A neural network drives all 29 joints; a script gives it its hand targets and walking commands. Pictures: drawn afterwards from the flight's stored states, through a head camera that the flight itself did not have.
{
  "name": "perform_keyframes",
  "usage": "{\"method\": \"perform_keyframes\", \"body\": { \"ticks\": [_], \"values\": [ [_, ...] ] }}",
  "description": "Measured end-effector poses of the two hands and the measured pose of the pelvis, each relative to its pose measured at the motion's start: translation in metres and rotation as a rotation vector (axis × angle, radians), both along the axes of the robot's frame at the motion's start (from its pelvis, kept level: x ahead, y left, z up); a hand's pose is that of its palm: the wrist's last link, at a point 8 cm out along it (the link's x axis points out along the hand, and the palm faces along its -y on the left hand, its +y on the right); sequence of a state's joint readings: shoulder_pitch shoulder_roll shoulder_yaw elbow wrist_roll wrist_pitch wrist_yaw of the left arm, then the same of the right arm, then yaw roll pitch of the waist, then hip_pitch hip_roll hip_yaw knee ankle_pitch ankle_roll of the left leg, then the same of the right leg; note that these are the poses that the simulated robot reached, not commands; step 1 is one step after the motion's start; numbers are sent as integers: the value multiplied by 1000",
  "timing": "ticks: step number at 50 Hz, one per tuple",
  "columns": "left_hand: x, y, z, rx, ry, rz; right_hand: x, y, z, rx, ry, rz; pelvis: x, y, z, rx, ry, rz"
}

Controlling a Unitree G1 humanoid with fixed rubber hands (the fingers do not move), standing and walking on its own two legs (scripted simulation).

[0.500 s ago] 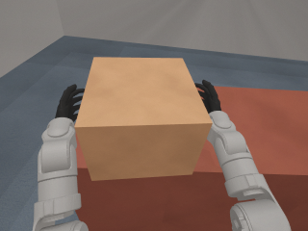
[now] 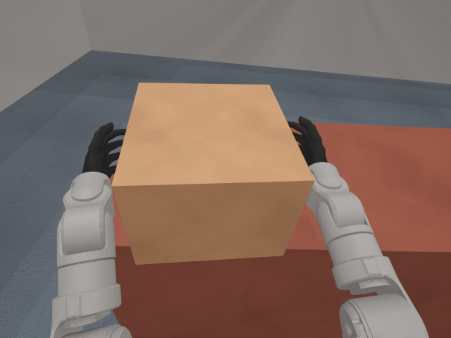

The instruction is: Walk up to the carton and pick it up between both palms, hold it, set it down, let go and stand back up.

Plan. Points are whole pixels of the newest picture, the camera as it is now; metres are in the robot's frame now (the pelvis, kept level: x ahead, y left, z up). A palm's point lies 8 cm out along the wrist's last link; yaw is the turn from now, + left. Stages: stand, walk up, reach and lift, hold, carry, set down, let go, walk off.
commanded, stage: hold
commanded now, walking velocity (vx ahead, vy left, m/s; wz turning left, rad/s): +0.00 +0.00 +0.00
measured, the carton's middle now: (208, 166) +0.40 +0.01 +0.14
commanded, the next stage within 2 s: none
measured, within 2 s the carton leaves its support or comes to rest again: neither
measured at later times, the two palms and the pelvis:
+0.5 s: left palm (96, 173) +0.34 +0.18 +0.18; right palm (312, 163) +0.35 -0.17 +0.18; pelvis +0.00 +0.00 +0.00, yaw +0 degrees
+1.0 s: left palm (98, 167) +0.36 +0.19 +0.18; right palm (307, 160) +0.37 -0.17 +0.18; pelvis +0.00 +0.00 +0.00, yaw +1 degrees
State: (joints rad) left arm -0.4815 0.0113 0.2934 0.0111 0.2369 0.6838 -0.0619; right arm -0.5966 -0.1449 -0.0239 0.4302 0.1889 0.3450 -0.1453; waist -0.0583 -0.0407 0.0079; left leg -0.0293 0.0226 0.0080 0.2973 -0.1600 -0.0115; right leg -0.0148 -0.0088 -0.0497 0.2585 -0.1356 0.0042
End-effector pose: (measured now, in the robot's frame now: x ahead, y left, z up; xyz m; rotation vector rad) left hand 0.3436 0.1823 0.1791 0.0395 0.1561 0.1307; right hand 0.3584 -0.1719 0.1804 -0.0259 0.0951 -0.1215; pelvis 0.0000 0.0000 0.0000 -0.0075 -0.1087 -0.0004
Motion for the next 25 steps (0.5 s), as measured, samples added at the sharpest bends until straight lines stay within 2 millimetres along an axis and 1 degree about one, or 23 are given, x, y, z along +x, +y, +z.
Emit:
{"method": "perform_keyframes", "body": {
  "ticks": [4,13,20,25],
  "values": [
    [0,2,-5,-3,18,2,2,2,-4,-7,18,6,1,-1,0,0,5,2],
    [-5,6,-2,-6,-12,11,0,6,2,-2,-12,13,1,-3,0,-2,1,14],
    [-4,4,-2,2,-3,2,-3,4,-2,6,-3,5,0,-2,0,-1,5,13],
    [-3,2,1,3,-14,-2,-4,2,0,6,-14,0,0,-1,0,-1,8,5]
  ]
}}
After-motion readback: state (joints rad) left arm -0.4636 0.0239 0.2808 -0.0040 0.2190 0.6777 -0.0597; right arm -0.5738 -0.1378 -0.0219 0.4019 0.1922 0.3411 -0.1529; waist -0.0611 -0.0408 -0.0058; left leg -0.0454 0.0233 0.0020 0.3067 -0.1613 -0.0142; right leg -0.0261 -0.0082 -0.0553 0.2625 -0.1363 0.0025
